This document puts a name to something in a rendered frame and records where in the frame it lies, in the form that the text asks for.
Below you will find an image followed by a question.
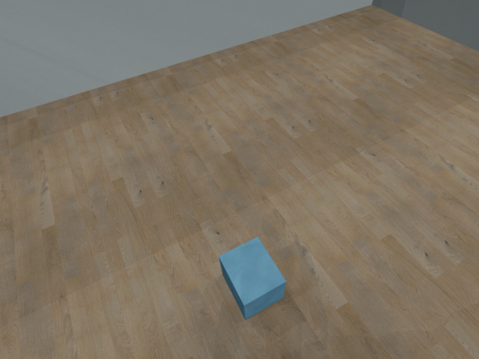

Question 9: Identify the carton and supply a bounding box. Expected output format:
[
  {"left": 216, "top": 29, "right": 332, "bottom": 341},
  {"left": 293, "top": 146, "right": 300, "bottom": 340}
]
[{"left": 219, "top": 237, "right": 286, "bottom": 320}]

